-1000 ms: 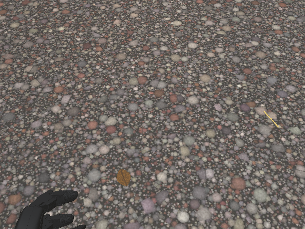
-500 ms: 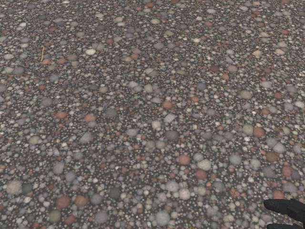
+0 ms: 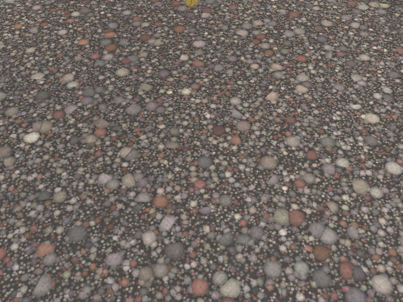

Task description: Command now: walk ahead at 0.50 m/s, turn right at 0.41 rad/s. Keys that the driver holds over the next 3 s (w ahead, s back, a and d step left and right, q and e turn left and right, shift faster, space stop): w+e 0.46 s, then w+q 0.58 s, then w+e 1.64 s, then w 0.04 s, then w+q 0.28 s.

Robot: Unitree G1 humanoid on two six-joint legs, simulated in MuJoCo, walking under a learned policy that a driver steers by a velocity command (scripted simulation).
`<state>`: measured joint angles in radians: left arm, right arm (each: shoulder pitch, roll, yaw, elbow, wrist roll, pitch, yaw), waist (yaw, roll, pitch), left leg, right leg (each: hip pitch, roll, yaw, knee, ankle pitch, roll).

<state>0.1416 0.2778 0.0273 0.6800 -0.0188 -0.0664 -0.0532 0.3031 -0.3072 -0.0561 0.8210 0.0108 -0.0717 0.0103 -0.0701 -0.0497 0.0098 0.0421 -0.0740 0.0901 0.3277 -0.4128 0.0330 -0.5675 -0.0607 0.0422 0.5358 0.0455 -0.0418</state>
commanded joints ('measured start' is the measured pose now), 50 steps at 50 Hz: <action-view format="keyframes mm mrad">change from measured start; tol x32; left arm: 1 -63 109 32 -109 6 -14 -10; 6 338 215 81 -47 -13 8 15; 28 395 41 25 1 -2 24 66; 44 -119 84 20 -113 13 -45 39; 50 243 273 94 -36 32 -30 58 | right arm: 1 4 -185 -49 -31 9 15 -14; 22 -346 -86 0 -233 -11 -49 9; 28 122 -248 -68 -107 -27 -49 11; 50 148 8 9 -170 27 9 -21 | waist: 1 27 102 18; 5 132 -253 -387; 25 69 -75 -49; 28 23 349 -373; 48 112 150 -59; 50 138 -261 -259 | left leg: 1 70 318 -97 101 851 106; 3 -79 255 -18 456 955 46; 5 -736 -19 -96 1079 -178 -66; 24 -486 66 -170 158 417 -43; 26 -242 81 -141 125 431 28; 28 330 424 -767 85 206 306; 45 -297 199 -484 -44 241 152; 50 -734 -11 -244 668 -187 3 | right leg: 1 -16 44 -58 -15 -174 -49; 6 1018 -258 675 -169 -180 -344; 15 351 -42 229 -279 230 -230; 26 486 -22 295 47 253 -97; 28 7 199 131 657 -479 19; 30 -179 91 132 762 -520 15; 48 483 27 51 -99 -148 24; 50 872 -353 614 -216 -499 -186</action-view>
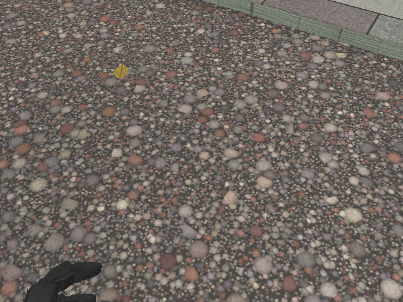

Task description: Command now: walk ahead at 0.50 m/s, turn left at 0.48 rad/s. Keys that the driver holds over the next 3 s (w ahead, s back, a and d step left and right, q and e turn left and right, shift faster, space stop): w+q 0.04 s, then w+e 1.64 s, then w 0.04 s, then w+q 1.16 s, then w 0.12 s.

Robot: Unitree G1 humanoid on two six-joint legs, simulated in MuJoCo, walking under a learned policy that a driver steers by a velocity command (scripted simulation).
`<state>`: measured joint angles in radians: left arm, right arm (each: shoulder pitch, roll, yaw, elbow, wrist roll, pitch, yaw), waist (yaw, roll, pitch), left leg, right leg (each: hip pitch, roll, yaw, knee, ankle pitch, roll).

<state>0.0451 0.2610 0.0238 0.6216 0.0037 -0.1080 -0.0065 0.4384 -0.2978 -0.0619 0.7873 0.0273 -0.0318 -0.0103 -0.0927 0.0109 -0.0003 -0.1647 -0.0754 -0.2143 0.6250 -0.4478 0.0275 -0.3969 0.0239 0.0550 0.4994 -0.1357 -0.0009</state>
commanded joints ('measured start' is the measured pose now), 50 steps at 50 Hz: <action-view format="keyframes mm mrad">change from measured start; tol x32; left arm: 1 321 222 87 26 -4 13 5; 50 278 210 91 -16 -19 52 -29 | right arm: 1 3 -95 -7 -119 21 -30 -5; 15 -407 -53 15 -203 -12 -67 42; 22 -15 -245 -58 -129 -40 -50 17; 50 -262 -139 -17 -107 3 -106 16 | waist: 1 167 -247 -159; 19 62 -97 -26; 22 -9 316 -334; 40 31 29 102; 47 138 -329 -329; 50 155 -24 -106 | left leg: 1 -645 66 61 525 -117 -8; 19 -19 88 176 -173 387 0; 22 539 512 -453 -282 78 202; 28 59 336 19 -451 325 145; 40 180 366 342 -471 532 115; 44 230 350 418 -148 1046 68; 45 125 308 445 78 1036 34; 47 -525 34 280 730 -143 -66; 50 -615 162 133 640 59 -16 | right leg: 1 642 -444 694 -230 -502 -238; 9 281 -225 211 -328 130 -232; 18 233 -231 214 -226 99 -154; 24 -395 -74 69 713 -332 -16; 41 -252 -115 -69 153 69 -53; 45 254 41 -161 74 -9 -158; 47 789 -343 713 -134 -254 -426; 50 505 -279 483 -225 -133 -307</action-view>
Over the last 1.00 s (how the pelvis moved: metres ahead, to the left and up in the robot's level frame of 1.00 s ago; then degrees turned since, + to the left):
0.56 -0.14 -0.02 -8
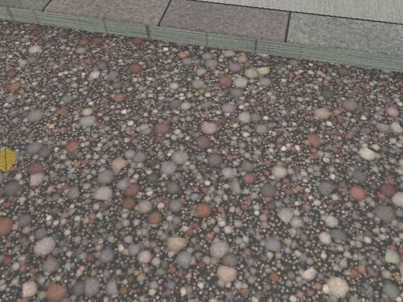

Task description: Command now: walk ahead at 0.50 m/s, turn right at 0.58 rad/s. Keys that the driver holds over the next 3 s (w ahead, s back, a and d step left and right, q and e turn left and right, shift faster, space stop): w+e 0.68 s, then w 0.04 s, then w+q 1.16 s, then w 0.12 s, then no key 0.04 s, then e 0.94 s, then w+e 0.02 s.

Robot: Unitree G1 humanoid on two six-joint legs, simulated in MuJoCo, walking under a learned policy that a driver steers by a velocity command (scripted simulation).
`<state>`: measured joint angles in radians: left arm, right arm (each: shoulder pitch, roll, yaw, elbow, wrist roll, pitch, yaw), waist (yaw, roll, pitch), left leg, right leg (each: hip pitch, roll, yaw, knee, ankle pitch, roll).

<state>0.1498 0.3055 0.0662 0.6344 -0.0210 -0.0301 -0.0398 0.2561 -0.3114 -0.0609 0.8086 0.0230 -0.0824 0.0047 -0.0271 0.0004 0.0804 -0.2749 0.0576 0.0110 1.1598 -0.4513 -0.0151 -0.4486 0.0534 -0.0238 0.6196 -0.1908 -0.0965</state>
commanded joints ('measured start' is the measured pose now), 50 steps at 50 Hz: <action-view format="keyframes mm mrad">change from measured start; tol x32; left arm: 1 116 133 39 -38 9 -29 9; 22 359 -5 -6 -6 -15 -11 56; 42 -173 23 -9 -122 4 -30 -5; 50 210 128 33 0 22 -35 28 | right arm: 1 -71 -131 -24 -117 -19 -52 -7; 50 51 -132 -13 -18 32 -9 9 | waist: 1 53 -15 -155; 20 -17 -116 -156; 22 -6 338 -420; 41 -56 48 23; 48 136 -260 -529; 50 136 -146 -250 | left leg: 1 -437 59 -96 18 109 20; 18 -173 -53 -103 -676 409 -4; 20 91 -29 -93 -727 396 52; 22 661 355 -730 -799 101 277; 28 190 187 -279 -960 248 169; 45 296 190 0 -753 924 147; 48 -341 -73 -65 40 -154 23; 50 -473 18 -103 104 -35 32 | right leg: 1 450 -270 474 -349 31 -191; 18 337 -201 447 -241 123 -94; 24 -338 -53 209 672 -284 78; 43 -128 -99 17 -67 78 53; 47 783 -332 309 -90 146 -97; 48 887 -498 685 -226 16 -203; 50 649 -417 445 -297 -26 -132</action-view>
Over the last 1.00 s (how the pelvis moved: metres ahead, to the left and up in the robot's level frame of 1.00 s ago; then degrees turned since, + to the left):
0.48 -0.06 -0.01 -22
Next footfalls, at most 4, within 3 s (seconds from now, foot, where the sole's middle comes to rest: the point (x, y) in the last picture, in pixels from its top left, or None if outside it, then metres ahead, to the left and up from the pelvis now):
0.40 left None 0.43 0.11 -0.76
0.92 right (288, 251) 0.58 -0.26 -0.76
1.44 left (235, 166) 0.94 -0.11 -0.76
1.94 right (274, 115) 1.20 -0.30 -0.76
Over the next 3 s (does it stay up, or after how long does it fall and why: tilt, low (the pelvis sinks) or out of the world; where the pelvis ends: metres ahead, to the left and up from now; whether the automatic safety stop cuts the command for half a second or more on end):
stays up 1.21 -0.24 0.02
